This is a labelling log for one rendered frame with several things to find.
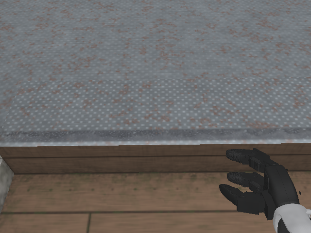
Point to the robot right forearm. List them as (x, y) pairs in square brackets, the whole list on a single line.
[(291, 218)]

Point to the robot right hand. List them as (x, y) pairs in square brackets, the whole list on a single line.
[(269, 192)]

